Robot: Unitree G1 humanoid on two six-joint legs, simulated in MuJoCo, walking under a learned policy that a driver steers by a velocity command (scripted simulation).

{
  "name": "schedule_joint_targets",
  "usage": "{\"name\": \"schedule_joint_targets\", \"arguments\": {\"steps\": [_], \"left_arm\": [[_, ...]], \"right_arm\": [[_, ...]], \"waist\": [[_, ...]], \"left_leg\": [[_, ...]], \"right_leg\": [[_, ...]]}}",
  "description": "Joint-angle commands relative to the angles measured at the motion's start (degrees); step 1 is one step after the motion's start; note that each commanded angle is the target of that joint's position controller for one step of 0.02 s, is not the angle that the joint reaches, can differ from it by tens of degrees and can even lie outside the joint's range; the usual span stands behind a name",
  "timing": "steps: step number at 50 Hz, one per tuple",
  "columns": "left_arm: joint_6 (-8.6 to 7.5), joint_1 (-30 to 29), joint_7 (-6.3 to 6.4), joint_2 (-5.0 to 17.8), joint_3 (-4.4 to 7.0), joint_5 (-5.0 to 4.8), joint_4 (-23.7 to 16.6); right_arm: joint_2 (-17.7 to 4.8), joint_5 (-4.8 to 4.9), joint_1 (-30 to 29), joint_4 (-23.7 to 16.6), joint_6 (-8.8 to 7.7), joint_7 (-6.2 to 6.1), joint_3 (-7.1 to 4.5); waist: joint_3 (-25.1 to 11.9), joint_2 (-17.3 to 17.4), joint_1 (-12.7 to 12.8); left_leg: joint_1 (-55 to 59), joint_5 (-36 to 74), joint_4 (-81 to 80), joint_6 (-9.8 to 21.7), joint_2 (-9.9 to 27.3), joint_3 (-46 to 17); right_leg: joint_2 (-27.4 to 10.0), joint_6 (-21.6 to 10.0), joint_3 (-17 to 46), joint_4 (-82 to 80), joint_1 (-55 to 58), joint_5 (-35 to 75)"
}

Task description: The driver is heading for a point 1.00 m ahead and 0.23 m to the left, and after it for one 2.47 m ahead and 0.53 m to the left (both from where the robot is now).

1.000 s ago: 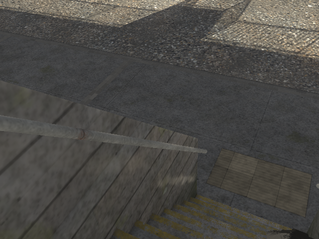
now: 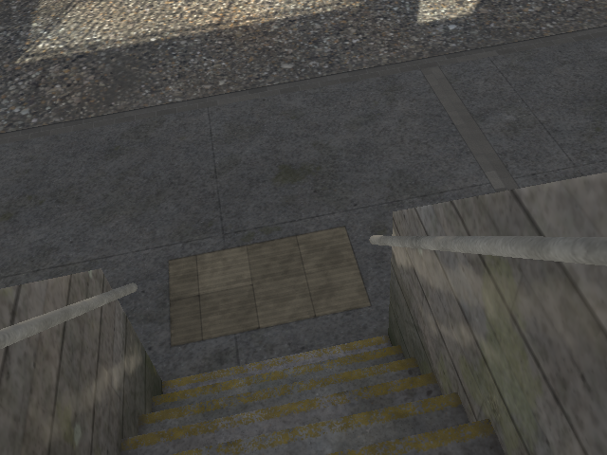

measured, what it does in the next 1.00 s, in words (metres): goes down, turning left: left foot 0.24 m lower, then right foot 0.24 m lower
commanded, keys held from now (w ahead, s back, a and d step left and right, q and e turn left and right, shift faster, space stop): w+e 0.02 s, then w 0.02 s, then w+q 0.96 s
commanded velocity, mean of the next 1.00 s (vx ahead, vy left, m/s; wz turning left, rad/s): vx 0.50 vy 0.00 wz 0.28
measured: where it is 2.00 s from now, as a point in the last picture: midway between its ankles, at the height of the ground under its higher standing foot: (299, 446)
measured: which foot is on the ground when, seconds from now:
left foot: up 0.00-0.30, down 0.32-0.80, up 0.82-1.00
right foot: down 0.00-0.32, up 0.34-0.78, down 0.80-1.00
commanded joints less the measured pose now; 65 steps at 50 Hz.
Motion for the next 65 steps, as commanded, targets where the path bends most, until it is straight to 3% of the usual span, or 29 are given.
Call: {"name": "schedule_joint_targets", "arguments": {"steps": [1,11,13,15,17,18,20,21,22,24,26,28,36,38,40,41,42,44,46,47,48,50,53,58,61,62,63,64,65], "left_arm": [[-2.48,-2.0,0.9,7.3,0.73,-1.34,-3.9],[-2.37,-2.5,0.09,4.9,0.88,1.08,-5.8],[-1.76,-8.9,1.09,6.6,0.68,2.83,-6.1],[-0.97,-7.4,0.27,6.8,0.87,4.23,-5.4],[-0.03,-7.6,0.52,4.1,1.64,4.55,-5.8],[-0.92,-4.5,0.37,3.2,0.71,2.92,-9.8],[-1.79,-12.7,0.95,7.1,1.17,3.61,-10.7],[-1.85,-14.6,0.5,5.4,0.82,3.73,-12.5],[-1.14,-21.9,1.02,6.8,1.18,4.53,-12.9],[0.39,-26.9,-0.25,2.6,0.23,3.84,-14.7],[0.87,-15.7,-0.35,2.0,0.6,4.12,-8.1],[-0.79,-21.6,-0.78,7.9,2.72,3.91,-9.1],[-3.37,-25.9,-0.3,4.3,2.84,0.49,-13.2],[-3.41,-14.1,0.32,6.2,3.84,-0.41,-10.2],[-2.96,7.5,-0.06,10.5,6.12,-0.66,-2.8],[-2.38,6.7,-0.66,12.2,6.18,0.2,-4.0],[-2.54,5.6,-2.76,11.9,5.06,1.12,-3.4],[-3.27,8.2,-3.68,10.5,4.75,-0.2,-4.1],[-5.02,9.1,-2.05,12.1,4.52,0.67,-2.5],[-5.01,5.4,-1.89,9.5,3.59,0.31,-1.0],[-4.94,-5.1,-0.76,1.4,0.13,-0.96,-3.4],[-5.94,-7.2,-0.47,6.3,0.25,0.16,-4.3],[-7.7,-3.2,0.6,7.2,0.94,-1.46,-1.4],[-4.47,6.1,1.61,6.2,0.45,2.67,2.1],[-3.18,-0.4,1.76,11.8,1.89,2.05,1.1],[-3.59,-2.8,1.56,9.9,1.63,2.31,1.1],[-2.34,-4.6,1.51,11.1,3.01,3.01,-0.9],[-2.5,-0.1,0.68,6.8,2.2,2.69,-4.1],[-2.28,-0.2,-0.1,8.7,1.7,3.74,-7.8]], "right_arm": [[-6.3,0.18,0.4,-2.9,-0.64,0.82,-1.92],[-3.3,2.45,-3.8,-5.3,-2.24,2.59,-1.42],[-5.2,3.11,7.3,-2.8,-2.46,1.82,-2.16],[-8.8,4.71,22.4,2.5,-1.48,2.02,-4.1],[-6.2,4.65,28.5,4.5,-0.46,3.27,-2.35],[-8.3,3.75,27.8,3.9,-0.65,3.94,-1.49],[-10.8,4.28,31.5,5.6,-2.38,3.7,-2.66],[-15.2,4.22,31.8,7.1,-2.91,2.56,-4.38],[-9.8,3.39,29.2,7.8,-3.53,2.11,-1.9],[0.2,3.97,18.3,4.2,-4.28,0.25,2.01],[-6.5,4.91,17.6,5.3,-5.08,-0.38,0.09],[-5.8,6.12,18.0,3.6,-5.39,-0.45,-0.09],[-0.9,1.9,21.7,5.5,-4.78,0.68,0.46],[-2.0,0.22,17.1,5.0,-3.08,0.26,0.04],[-4.4,2.14,16.6,6.9,-3.13,1.54,-1.04],[-3.2,3.76,22.6,5.5,-2.95,1.11,-2.16],[-0.9,5.15,26.2,3.3,-2.51,-0.33,-1.29],[-2.5,2.21,16.3,3.2,-2.25,-0.9,-1.34],[-1.6,0.18,5.5,-1.5,-2.14,-0.53,-1.54],[-1.5,0.12,3.0,-2.1,-1.36,-0.94,-1.81],[-1.4,1.03,0.1,-3.4,-0.8,-0.07,-1.29],[0.4,0.71,16.1,7.2,-0.85,1.84,-1.91],[-0.4,1.27,4.6,4.2,-1.26,2.6,-1.41],[-1.9,3.62,-11.9,-2.7,-3.99,2.89,-0.91],[-6.7,3.04,5.4,2.5,-3.25,2.32,-2.17],[-9.6,1.88,16.4,7.0,-2.38,2.75,-2.99],[-11.1,2.22,21.8,9.4,-1.58,3.09,-4.21],[-13.7,3.11,23.2,10.9,-1.07,3.17,-3.97],[-11.6,5.67,22.2,8.4,-0.99,2.96,-3.08]], "waist": [[2.0,-6.8,-3.7],[7.8,-10.3,4.4],[2.5,-12.9,-0.6],[0.2,-3.0,-4.5],[-0.4,9.3,-6.3],[-2.9,14.2,-0.8],[-2.9,3.3,-5.3],[-4.5,11.3,-4.9],[2.5,2.8,-3.4],[7.2,-4.5,0.6],[1.1,5.3,3.2],[2.2,1.2,0.8],[5.9,4.9,-11.2],[1.2,8.1,-6.6],[-3.0,-2.3,2.9],[0.1,-13.6,-0.2],[-4.6,-17.7,-4.5],[-4.8,-9.4,1.6],[-1.2,-12.7,2.0],[4.8,-15.6,0.1],[12.6,-7.2,-5.9],[3.9,-6.5,-9.9],[7.3,-6.0,-5.3],[11.7,-5.9,6.7],[2.1,-11.4,-1.7],[0.1,-5.8,-7.6],[4.6,9.9,-12.3],[0.6,18.3,-4.9],[-5.9,11.6,-5.2]], "left_leg": [[-0.7,19.5,-12.8,0.8,-0.5,-2.7],[25.2,33.2,-49.3,5.6,-2.6,-0.1],[31.0,30.4,-50.9,8.1,-0.7,0.2],[48.5,23.6,-69.1,9.3,-0.9,7.1],[69.8,41.0,-54.5,12.3,7.1,-3.9],[77.4,65.8,-38.8,14.8,10.9,-9.7],[68.0,37.9,-44.0,21.9,14.1,-18.0],[63.2,11.2,-52.2,28.9,19.2,-34.2],[55.1,0.3,-50.9,25.4,15.8,-30.8],[21.7,4.7,-52.9,19.7,5.6,-23.3],[19.4,11.4,-49.7,17.7,4.5,-22.9],[23.7,-5.8,-43.0,17.0,0.6,-21.1],[29.3,-4.1,-22.1,17.9,-6.7,-20.1],[29.6,0.0,-10.0,18.1,-7.0,-21.5],[13.4,-13.0,18.7,16.5,-9.8,-14.9],[-0.2,-48.9,36.5,13.6,-16.9,-5.5],[-16.4,-54.8,38.7,12.9,-10.5,-2.3],[-21.2,-40.6,40.5,13.1,-6.8,0.0],[-26.2,-20.5,29.6,11.3,-3.0,-6.4],[-25.7,-15.0,21.0,9.4,-0.7,-6.7],[-4.5,3.5,-6.6,5.7,-2.9,-3.9],[31.6,26.2,-9.8,5.7,-7.3,5.2],[18.2,45.3,-30.1,9.3,-5.7,0.9],[21.3,40.7,-60.3,8.9,-1.5,6.7],[39.3,29.2,-59.3,11.9,3.4,3.4],[54.8,26.2,-59.2,13.0,1.1,5.3],[59.0,27.1,-70.6,17.1,2.7,2.9],[77.0,59.1,-36.9,17.0,8.6,-1.6],[76.9,49.7,-36.3,20.7,11.4,-10.8]], "right_leg": [[-12.1,-7.9,27.5,-12.7,-1.5,18.6],[-6.9,-5.7,15.1,5.5,-7.4,15.1],[-11.0,-7.9,14.3,15.0,-4.0,24.7],[-8.6,-6.8,3.2,36.3,-4.3,41.4],[0.4,-2.7,-9.5,75.4,-34.3,-15.7],[-2.5,-1.1,-9.9,76.8,-49.5,-20.0],[-7.5,0.5,-3.3,65.1,-55.0,-13.1],[-8.8,2.5,-1.8,61.0,-56.9,-11.3],[-12.4,4.9,3.0,45.3,-59.8,7.5],[-8.7,9.8,-3.8,17.4,-31.8,33.1],[-9.5,8.3,-2.2,20.4,-17.1,50.2],[-9.8,7.1,-1.0,0.0,-16.6,64.9],[-7.2,7.2,-0.5,-31.1,-1.0,62.4],[-11.8,6.2,2.0,-37.5,9.7,64.5],[-14.9,5.1,-1.0,-40.2,37.2,70.6],[-23.6,3.2,2.6,-38.3,45.1,90.0],[-33.1,0.7,4.1,-13.9,58.4,108.4],[-29.6,-3.4,3.2,-17.4,47.0,81.7],[-33.8,-8.5,9.3,-17.7,31.5,61.7],[-32.6,-6.9,9.3,-18.3,20.9,53.5],[-23.3,-1.4,-2.9,-23.2,-9.1,40.6],[-20.6,2.7,-6.0,-20.9,-26.1,37.2],[-17.1,6.6,-9.4,-9.4,-11.2,10.0],[-19.2,0.0,-8.3,4.0,5.4,21.9],[-23.8,-3.6,-1.2,22.4,3.0,40.1],[-20.6,-2.2,-5.2,35.5,-6.5,39.2],[-10.1,-0.2,-13.5,62.7,-15.0,5.3],[-6.4,2.2,-13.4,71.3,-42.3,-25.0],[-10.1,3.2,-8.1,64.2,-48.3,-24.3]]}}
Keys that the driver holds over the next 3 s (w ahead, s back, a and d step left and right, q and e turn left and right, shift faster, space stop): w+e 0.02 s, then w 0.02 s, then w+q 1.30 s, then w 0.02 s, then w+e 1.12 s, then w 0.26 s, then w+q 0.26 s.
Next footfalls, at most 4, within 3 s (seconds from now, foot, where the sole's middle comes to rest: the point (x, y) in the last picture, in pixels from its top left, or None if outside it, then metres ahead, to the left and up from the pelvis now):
0.32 left None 0.23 0.13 -0.96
0.80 right None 0.48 -0.06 -1.20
1.26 left None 0.66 0.18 -1.44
1.76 right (330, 452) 0.90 0.10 -1.68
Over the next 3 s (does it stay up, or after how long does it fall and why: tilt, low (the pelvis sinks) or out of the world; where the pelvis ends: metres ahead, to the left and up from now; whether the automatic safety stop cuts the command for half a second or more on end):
stays up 1.36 0.18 -1.46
